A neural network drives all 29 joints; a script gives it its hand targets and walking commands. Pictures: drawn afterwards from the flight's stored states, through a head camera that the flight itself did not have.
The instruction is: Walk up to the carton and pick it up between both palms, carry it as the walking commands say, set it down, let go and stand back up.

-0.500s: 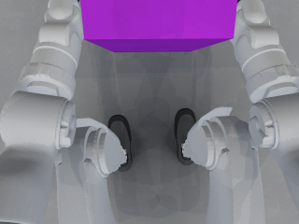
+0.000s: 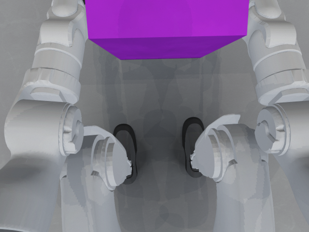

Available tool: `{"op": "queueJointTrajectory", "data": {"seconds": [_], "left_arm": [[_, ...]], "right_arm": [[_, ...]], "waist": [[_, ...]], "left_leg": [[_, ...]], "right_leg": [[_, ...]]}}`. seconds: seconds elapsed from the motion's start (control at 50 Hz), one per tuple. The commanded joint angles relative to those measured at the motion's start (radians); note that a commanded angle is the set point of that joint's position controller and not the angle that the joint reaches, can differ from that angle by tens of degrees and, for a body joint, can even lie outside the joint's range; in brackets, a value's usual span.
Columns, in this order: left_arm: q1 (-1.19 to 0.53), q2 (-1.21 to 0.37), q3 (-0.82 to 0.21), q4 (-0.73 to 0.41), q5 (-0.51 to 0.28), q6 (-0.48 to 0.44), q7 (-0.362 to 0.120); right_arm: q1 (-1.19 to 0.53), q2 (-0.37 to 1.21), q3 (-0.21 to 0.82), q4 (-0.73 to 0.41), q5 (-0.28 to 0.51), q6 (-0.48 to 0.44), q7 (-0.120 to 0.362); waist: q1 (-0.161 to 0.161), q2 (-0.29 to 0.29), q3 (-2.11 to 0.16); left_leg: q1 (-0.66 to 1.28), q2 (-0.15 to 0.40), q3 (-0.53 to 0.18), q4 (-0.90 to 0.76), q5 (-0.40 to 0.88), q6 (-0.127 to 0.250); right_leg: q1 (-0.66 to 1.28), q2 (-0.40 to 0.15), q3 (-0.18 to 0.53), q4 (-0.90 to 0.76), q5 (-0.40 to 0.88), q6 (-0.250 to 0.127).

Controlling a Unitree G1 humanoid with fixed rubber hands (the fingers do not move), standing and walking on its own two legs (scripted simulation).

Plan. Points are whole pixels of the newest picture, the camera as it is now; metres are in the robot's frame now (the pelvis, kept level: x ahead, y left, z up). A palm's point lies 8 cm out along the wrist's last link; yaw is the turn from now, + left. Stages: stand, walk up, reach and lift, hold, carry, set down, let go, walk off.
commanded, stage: reach and lift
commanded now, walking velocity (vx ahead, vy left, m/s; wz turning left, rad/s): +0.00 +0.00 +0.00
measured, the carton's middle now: (162, 8) +0.55 -0.02 -0.21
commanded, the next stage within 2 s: none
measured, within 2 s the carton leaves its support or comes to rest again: leaves its support in 0.02 s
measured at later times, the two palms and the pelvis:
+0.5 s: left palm out of the picture +0.57 +0.14 -0.08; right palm out of the picture +0.53 -0.19 -0.08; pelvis +0.02 +0.00 +0.04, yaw +0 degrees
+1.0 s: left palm out of the picture +0.55 +0.15 -0.01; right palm out of the picture +0.51 -0.18 -0.01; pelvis +0.01 +0.00 +0.09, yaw +0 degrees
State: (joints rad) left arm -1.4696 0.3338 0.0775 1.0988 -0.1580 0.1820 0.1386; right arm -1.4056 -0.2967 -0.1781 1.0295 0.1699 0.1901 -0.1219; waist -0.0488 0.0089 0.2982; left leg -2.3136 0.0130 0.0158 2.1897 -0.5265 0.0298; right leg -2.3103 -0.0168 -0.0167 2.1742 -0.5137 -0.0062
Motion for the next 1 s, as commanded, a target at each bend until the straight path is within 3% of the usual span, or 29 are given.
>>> {"op": "queueJointTrajectory", "data": {"seconds": [0.0, 0.08, 0.26, 0.44, 0.62, 0.98], "left_arm": [[-0.644, -1.0, -0.265, -0.352, -0.084, -0.029, -0.286], [-0.616, -1.036, -0.258, -0.385, -0.063, -0.011, -0.285], [-0.502, -1.097, -0.18, -0.329, 0.032, 0.05, -0.303], [-0.419, -1.135, -0.161, -0.346, 0.097, 0.093, -0.323], [-0.414, -1.158, -0.214, -0.442, 0.083, 0.112, -0.324], [-0.363, -1.231, -0.197, -0.413, 0.119, 0.159, -0.334]], "right_arm": [[-0.674, 0.975, 0.288, -0.349, 0.08, -0.029, 0.283], [-0.656, 0.987, 0.272, -0.387, 0.051, -0.009, 0.287], [-0.607, 1.008, 0.235, -0.419, -0.039, 0.041, 0.303], [-0.521, 1.069, 0.238, -0.43, -0.084, 0.092, 0.327], [-0.497, 1.092, 0.285, -0.504, -0.073, 0.113, 0.327], [-0.443, 1.137, 0.252, -0.486, -0.122, 0.163, 0.348]], "waist": [[-0.019, 0.048, -1.503], [-0.03, 0.06, -1.518], [-0.046, 0.052, -1.469], [-0.034, 0.047, -1.498], [-0.025, 0.048, -1.623], [-0.025, 0.057, -1.56]], "left_leg": [[0.734, -0.136, 0.034, -0.155, 0.333, -0.008], [0.745, -0.143, 0.029, -0.172, 0.351, -0.007], [0.672, -0.159, 0.035, -0.231, 0.283, -0.011], [0.659, -0.168, 0.038, -0.286, 0.317, -0.018], [0.725, -0.169, 0.035, -0.326, 0.388, -0.027], [0.814, -0.172, 0.024, -0.472, 0.283, -0.034]], "right_leg": [[0.695, 0.119, -0.062, -0.159, 0.356, 0.006], [0.661, 0.124, -0.063, -0.179, 0.362, 0.004], [0.642, 0.125, -0.063, -0.246, 0.301, 0.008], [0.663, 0.135, -0.06, -0.299, 0.333, 0.013], [0.727, 0.142, -0.058, -0.333, 0.399, 0.017], [0.729, 0.15, -0.064, -0.468, 0.27, 0.01]]}}
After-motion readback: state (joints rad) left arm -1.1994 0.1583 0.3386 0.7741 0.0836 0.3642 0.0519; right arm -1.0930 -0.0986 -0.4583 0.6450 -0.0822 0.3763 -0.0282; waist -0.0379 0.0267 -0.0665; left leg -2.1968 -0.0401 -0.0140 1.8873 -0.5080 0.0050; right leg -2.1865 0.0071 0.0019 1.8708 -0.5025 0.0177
